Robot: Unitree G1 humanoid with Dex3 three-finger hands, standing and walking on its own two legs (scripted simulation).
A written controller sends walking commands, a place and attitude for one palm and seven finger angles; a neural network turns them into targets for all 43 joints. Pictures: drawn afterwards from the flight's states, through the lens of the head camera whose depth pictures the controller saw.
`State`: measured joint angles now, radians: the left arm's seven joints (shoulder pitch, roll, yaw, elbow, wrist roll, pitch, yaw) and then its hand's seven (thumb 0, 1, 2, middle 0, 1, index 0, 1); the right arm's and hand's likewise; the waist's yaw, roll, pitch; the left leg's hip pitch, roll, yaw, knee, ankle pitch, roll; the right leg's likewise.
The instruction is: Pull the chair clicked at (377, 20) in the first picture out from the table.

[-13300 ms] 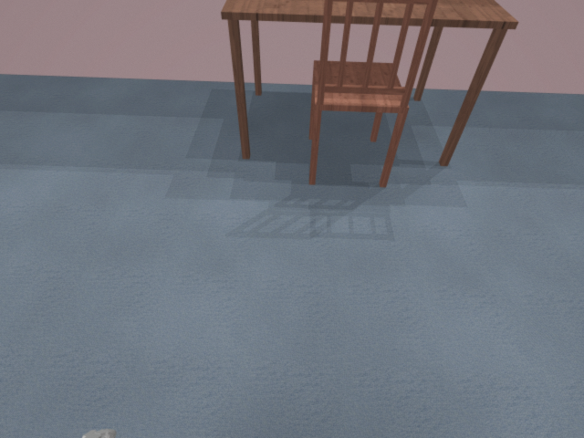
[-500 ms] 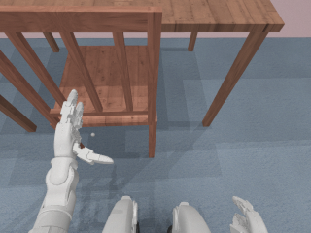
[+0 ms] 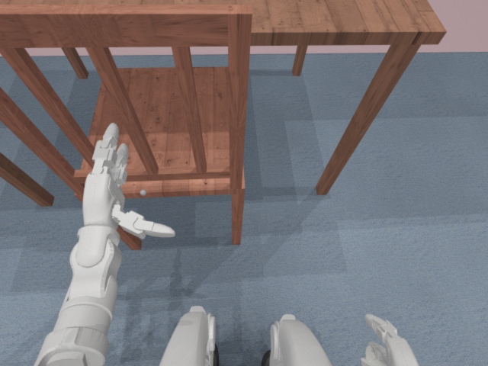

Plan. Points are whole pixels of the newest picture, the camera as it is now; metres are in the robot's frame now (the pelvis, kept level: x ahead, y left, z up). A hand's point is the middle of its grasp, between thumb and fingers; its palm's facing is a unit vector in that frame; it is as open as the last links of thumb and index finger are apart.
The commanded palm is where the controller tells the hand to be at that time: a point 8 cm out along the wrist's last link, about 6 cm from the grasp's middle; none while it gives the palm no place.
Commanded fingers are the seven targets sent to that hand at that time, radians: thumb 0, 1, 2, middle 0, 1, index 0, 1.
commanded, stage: push the fingers through the gap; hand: left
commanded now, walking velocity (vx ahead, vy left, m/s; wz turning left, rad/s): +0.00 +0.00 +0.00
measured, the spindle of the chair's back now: (132, 124) +0.50 +0.21 +0.05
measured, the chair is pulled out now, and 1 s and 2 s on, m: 0.00 0.00 0.00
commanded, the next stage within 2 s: hook a spindle and tug to test in 1.26 s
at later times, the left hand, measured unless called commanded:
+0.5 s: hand (147, 167) +0.43 +0.18 +0.02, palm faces +0.10 -0.99 -0.03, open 16.9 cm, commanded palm +0.40 +0.22 +0.03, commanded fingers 0.00 -0.50 0.30 -0.06 -0.08 -0.06 -0.08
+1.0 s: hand (146, 148) +0.47 +0.18 +0.02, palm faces +0.12 -0.99 -0.03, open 16.9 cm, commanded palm +0.43 +0.22 +0.03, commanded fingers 0.00 -0.50 0.30 -0.06 -0.08 -0.06 -0.08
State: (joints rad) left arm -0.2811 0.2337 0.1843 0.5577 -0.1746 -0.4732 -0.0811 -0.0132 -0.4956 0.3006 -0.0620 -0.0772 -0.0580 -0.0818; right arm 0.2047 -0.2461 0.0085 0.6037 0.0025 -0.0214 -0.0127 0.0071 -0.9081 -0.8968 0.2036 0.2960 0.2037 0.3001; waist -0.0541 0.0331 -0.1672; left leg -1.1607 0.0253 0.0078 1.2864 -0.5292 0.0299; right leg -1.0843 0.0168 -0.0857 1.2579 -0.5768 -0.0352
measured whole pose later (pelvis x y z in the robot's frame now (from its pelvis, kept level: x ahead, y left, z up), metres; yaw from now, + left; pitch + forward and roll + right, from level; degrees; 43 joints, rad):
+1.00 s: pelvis +0.00 +0.01 +0.00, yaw -1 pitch +26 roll -3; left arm -0.64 0.33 0.34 0.97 -0.10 -0.54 -0.06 -0.01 -0.49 0.30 -0.06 -0.08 -0.06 -0.08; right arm 0.28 -0.25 0.01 0.63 -0.03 0.08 0.02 0.00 -0.91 -0.90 0.20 0.30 0.20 0.30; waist -0.13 0.04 -0.16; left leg -1.21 0.04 0.02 1.29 -0.53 0.04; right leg -1.14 0.03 -0.07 1.25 -0.56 -0.02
